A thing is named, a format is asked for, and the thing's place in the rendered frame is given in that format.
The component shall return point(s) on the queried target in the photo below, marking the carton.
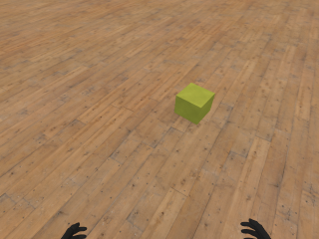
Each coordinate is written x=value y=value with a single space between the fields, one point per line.
x=193 y=103

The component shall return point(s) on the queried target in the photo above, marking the left robot hand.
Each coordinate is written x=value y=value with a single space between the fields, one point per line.
x=73 y=230

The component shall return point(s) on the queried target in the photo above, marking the right robot hand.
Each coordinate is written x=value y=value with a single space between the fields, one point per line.
x=259 y=232

